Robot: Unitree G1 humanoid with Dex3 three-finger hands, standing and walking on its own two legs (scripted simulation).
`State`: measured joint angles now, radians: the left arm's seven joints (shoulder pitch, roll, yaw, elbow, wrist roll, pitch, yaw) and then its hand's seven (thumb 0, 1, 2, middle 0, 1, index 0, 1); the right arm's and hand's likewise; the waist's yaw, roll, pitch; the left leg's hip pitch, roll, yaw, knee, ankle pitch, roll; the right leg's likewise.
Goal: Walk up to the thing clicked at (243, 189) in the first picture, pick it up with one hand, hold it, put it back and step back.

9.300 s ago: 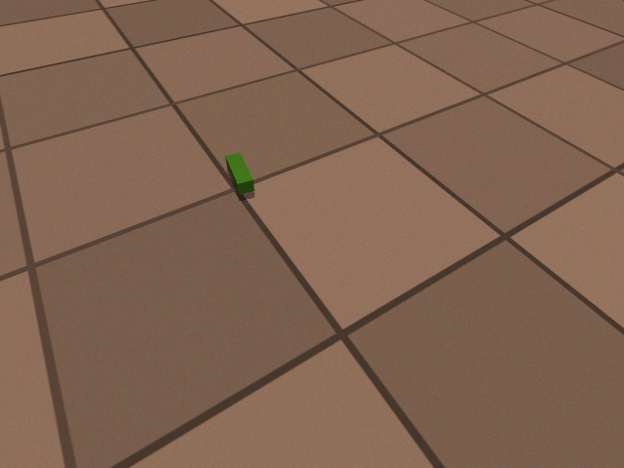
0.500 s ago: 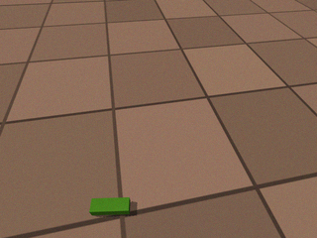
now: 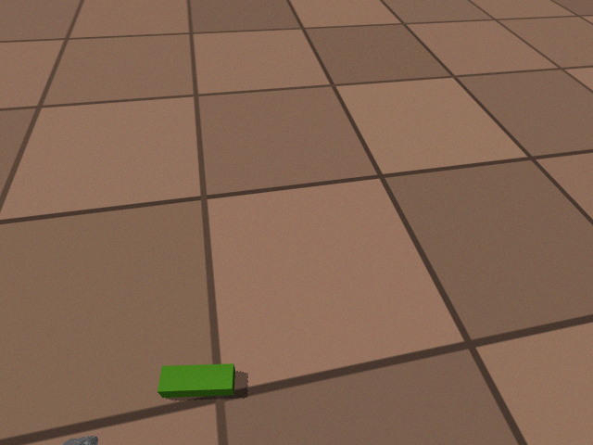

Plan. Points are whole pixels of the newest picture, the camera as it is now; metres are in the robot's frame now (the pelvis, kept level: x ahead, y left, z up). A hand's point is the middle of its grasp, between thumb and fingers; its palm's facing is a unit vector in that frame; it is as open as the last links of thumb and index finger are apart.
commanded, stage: walk up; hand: left
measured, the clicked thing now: (198, 380) +0.41 +0.28 -0.74
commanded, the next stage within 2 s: stand in 1.50 s
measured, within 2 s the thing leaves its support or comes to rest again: neither
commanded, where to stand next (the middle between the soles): +0.04 +0.02 m, yaw +3 degrees
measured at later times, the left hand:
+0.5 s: hand out of the picture +0.06 +0.27 -0.15, palm faces +0.02 -0.94 -0.33, open 7.4 cm
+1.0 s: hand out of the picture +0.10 +0.25 -0.14, palm faces +0.03 -0.94 -0.34, open 7.4 cm
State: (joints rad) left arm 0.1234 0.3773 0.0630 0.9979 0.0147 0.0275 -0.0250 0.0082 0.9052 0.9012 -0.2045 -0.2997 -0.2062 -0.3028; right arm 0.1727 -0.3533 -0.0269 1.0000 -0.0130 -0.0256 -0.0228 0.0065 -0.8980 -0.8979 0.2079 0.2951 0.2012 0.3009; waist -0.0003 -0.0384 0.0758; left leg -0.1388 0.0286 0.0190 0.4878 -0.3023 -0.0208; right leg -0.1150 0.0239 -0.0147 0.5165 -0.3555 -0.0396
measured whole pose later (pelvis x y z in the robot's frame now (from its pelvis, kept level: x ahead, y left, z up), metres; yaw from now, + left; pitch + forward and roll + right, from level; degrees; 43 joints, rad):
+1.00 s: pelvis +0.02 -0.01 +0.01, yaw +2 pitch -3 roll +0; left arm 0.08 0.36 0.02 1.11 0.00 -0.01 -0.01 0.01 0.90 0.90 -0.20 -0.30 -0.21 -0.30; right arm 0.11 -0.34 -0.02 1.11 -0.01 0.00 0.01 0.01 -0.90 -0.90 0.21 0.29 0.20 0.30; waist 0.00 -0.01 0.05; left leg -0.13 0.01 -0.03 0.37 -0.19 -0.01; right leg -0.07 -0.04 0.00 0.34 -0.22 0.03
